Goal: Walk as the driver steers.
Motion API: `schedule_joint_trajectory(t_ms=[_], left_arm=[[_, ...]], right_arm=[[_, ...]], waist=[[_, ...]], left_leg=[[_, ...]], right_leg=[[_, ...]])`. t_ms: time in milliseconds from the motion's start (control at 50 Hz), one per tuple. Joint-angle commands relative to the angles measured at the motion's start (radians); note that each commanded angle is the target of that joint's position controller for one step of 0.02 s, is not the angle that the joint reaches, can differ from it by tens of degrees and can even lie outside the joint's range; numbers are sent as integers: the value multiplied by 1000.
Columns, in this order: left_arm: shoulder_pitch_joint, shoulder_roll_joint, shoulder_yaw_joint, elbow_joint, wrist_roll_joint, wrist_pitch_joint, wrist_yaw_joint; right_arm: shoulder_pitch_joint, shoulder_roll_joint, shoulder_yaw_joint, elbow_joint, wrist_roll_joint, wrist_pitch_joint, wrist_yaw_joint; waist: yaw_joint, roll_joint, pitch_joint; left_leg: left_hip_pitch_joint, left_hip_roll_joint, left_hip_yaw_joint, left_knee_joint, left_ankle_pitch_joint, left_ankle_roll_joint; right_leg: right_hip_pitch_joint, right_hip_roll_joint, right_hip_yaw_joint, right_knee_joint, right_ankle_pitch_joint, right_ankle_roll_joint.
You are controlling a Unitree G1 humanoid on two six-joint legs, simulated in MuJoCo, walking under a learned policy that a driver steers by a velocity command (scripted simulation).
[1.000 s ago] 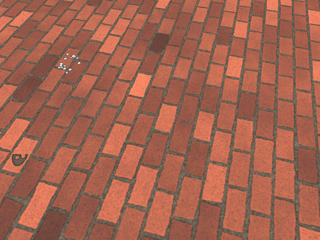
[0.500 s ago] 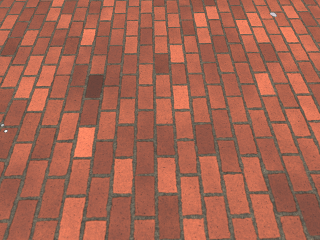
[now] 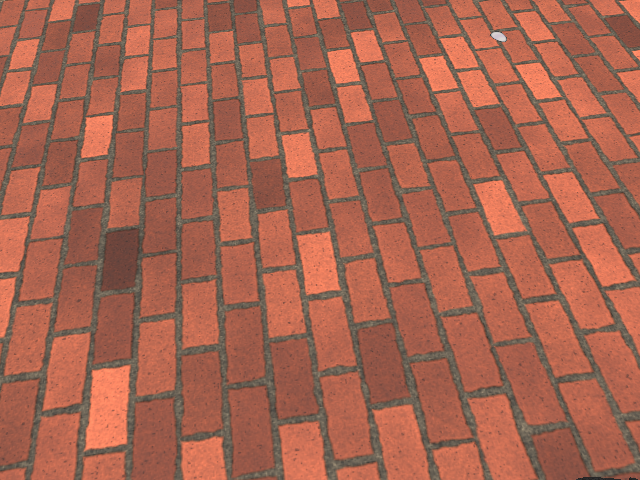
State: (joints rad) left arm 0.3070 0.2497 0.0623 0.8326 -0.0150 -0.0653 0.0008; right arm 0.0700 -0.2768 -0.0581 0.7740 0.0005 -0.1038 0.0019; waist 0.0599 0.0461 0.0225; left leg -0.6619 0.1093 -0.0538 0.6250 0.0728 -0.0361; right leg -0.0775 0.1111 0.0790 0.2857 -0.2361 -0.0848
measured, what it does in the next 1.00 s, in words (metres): walks ahead: left foot, then right foot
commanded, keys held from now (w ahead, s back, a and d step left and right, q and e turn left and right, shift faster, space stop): w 0.30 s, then no key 0.70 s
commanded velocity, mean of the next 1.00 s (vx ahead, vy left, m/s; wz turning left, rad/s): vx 0.26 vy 0.00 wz -0.05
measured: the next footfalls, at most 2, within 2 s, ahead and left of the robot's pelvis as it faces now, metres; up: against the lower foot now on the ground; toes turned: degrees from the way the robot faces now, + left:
left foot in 0.16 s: +0.28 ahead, +0.14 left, +0.00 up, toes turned +0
right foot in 0.60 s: +0.48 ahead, -0.08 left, +0.00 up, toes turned -1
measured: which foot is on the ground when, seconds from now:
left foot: up 0.00-0.14, down 0.16-0.64, up 0.66-0.86, down 0.88-1.00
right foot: down 0.00-0.16, up 0.18-0.58, down 0.60-1.00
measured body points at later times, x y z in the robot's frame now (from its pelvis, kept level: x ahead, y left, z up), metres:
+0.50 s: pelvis +0.27 +0.05 +0.00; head +0.31 +0.05 +0.45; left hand +0.45 +0.30 -0.11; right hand +0.31 -0.22 -0.13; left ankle +0.24 +0.14 -0.75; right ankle +0.42 -0.11 -0.70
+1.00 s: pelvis +0.38 +0.03 -0.01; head +0.39 +0.04 +0.44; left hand +0.51 +0.28 -0.14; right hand +0.43 -0.24 -0.15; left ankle +0.37 +0.17 -0.75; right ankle +0.44 -0.08 -0.75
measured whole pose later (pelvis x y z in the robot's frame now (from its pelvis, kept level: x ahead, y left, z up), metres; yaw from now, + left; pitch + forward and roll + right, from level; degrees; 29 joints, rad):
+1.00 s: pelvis +0.38 +0.03 -0.01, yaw -1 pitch +0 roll -1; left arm 0.15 0.21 0.04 0.90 0.01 0.00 0.02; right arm 0.26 -0.24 -0.03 0.97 -0.02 0.00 -0.03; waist 0.00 -0.01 0.01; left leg -0.24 0.04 -0.01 0.55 -0.31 -0.03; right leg -0.33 0.01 -0.02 0.50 -0.17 -0.01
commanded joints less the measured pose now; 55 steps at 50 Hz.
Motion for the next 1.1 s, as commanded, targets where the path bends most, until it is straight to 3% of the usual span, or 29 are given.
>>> schedule_joint_trajectory(t_ms=[20, 100, 140, 160, 180, 200, 220, 240, 260, 280, 360, 440, 520, 560, 600, 620, 640, 660, 680, 700, 740, 800, 840, 880, 900, 920, 960, 1020, 1100], left_arm=[[67, 162, 37, -20, -4, -7, 6], [82, 181, 44, -2, 0, 10, 15], [42, 177, 38, -15, 4, 16, 15], [32, 140, 21, -38, 18, 15, 14], [182, 50, -5, -39, 3, -4, 7], [148, 115, 2, -26, -6, -19, 2], [50, 172, 17, -53, -23, -28, -3], [-20, 164, 14, -71, -20, -32, -2], [-67, 149, 17, -79, -1, -30, 0], [-36, 141, 21, -80, 2, -24, 1], [-22, 87, 11, -76, 13, 1, 11], [-119, 54, -4, -93, 20, -3, 6], [-203, 75, 1, -115, 19, -4, -4], [-202, 98, 9, -119, 26, -9, -9], [-112, 137, 25, -83, 40, -14, -5], [-68, 205, 38, -83, 51, -15, 4], [-44, 175, 26, -74, 57, -1, 11], [-22, 94, 7, -66, 38, 13, 6], [-49, 81, -3, -61, 26, 19, -1], [-95, 93, -2, -63, 28, 23, -3], [-214, 118, 3, -77, 32, 31, 4], [-268, 109, 5, -67, 42, 43, 12], [-263, 93, 1, -46, 27, 47, 14], [-213, 62, -9, -12, 24, 47, 13], [-191, 73, -4, -7, 28, 48, 13], [-201, 71, -3, -5, 30, 48, 17], [-198, 69, -1, 11, 27, 48, 25], [-174, 69, 1, 44, 26, 50, 26], [-173, 67, 2, 79, 19, 52, 23]], right_arm=[[-132, -63, -6, -94, 9, -20, 15], [-102, -97, -14, -106, 7, -31, 31], [98, -150, -42, -53, 3, -34, 25], [273, -203, -54, -25, -13, -33, 20], [374, -272, -76, 9, -15, -24, 23], [379, -175, -51, 16, 10, -19, 27], [299, -132, -35, 1, 16, -14, 23], [231, -118, -28, -14, 5, -7, 21], [184, -93, -18, -16, -3, -4, 25], [163, -92, -14, -18, -13, -9, 25], [147, -114, -17, 4, -9, -16, 23], [173, -138, -22, 31, -3, 6, 4], [218, -139, -18, 72, 6, 28, -4], [200, -143, -19, 80, 12, 38, -6], [206, -122, -12, 89, 11, 43, -8], [254, -90, 0, 82, -14, 33, -7], [392, -8, 28, 112, -17, 28, -3], [347, -52, 23, 118, -5, 41, -2], [285, -101, 9, 99, 6, 58, -3], [247, -100, 4, 96, 11, 81, -13], [224, -99, -3, 95, 1, 119, -33], [274, -53, 4, 136, -6, 128, -42], [288, -40, 5, 157, -14, 126, -36], [243, -71, 3, 139, -36, 126, -34], [213, -126, -7, 128, -26, 126, -39], [193, -118, -9, 140, -18, 119, -38], [160, -71, 4, 146, -22, 97, -37], [184, -66, 6, 167, -13, 72, -32], [215, -65, 8, 191, -7, 73, -35]], waist=[[38, -119, 17], [-1, -141, 9], [-111, -134, -120], [-180, -67, -267], [-139, 215, -406], [-165, 200, -394], [-165, 110, -221], [-142, 15, -135], [-117, -38, -47], [-77, 23, -48], [-36, 23, -32], [-69, 31, -67], [-97, 44, -75], [-79, 45, -76], [-38, 2, -112], [-56, -91, -197], [-90, -241, -323], [-39, -260, -350], [-36, -205, -280], [-49, -156, -222], [-87, -169, -131], [-117, -192, -125], [-127, -175, -129], [-102, -122, -69], [-63, -51, -16], [-57, 17, 16], [-47, 50, 19], [-54, 24, -14], [-67, -14, -39]], left_leg=[[70, -47, 36, -91, 59, 21], [81, -71, 40, -144, -106, 81], [379, -107, 77, -170, -89, 136], [675, 38, -79, -125, -49, 204], [1042, 258, -526, -193, -239, 371], [1059, 279, -687, -299, -394, 366], [928, 247, -546, -318, -430, 315], [782, 207, -426, -339, -361, 285], [650, 154, -332, -377, -261, 263], [585, 145, -292, -398, -189, 266], [472, 112, -120, -425, 279, 283], [459, 39, 30, -400, 422, 230], [542, 66, 6, -352, 320, 214], [573, 83, -24, -287, 281, 199], [557, 22, -13, -156, 212, 144], [459, -43, 22, -21, 23, 96], [290, -103, 38, 173, -383, 35], [238, -110, 4, 300, -746, 1], [191, -87, -20, 351, -804, -6], [170, -65, -18, 367, -766, -12], [244, -33, -13, 274, -644, -28], [431, -59, 43, 91, -444, -21], [527, -79, 75, -54, -286, 2], [526, -32, 20, -167, -264, 43], [427, -3, -4, -195, -402, 67], [296, -16, -11, -231, -559, 77], [246, -21, -11, -274, -534, 49], [313, -31, 1, -246, -393, 35], [371, -43, 17, -215, -273, 41]], right_leg=[[-26, -264, 127, -62, 261, -132], [127, -329, 169, 42, 447, -102], [94, -261, 111, 265, 719, -65], [-75, -201, 71, 528, 539, -34], [-467, -30, 1, 911, -33, 45], [-614, -44, 88, 1022, -329, 41], [-690, -101, 79, 1057, -264, 36], [-671, -152, 39, 1018, -178, 35], [-648, -183, 15, 938, -124, 37], [-593, -213, 19, 894, -86, 42], [-520, -219, -26, 725, -47, 95], [-410, -178, -72, 433, 220, 105], [-369, -147, -55, 290, 295, 89], [-340, -140, -49, 233, 254, 63], [-171, -140, -49, 114, 462, 24], [24, -265, 56, 190, 871, -31], [246, -444, 226, 236, 1022, -201], [221, -481, 310, 181, 910, -255], [140, -451, 295, 139, 694, -223], [59, -426, 278, 100, 493, -186], [-152, -380, 219, 12, 222, -132], [-296, -299, 100, -18, 97, -97], [-322, -269, 59, -4, -56, -67], [-349, -221, 39, 13, -258, 16], [-322, -175, 2, 33, -261, 49], [-227, -144, -38, 75, -174, 68], [-135, -147, -42, 138, -40, 58], [-112, -148, -47, 168, 108, 43], [-96, -150, -52, 186, 223, 45]])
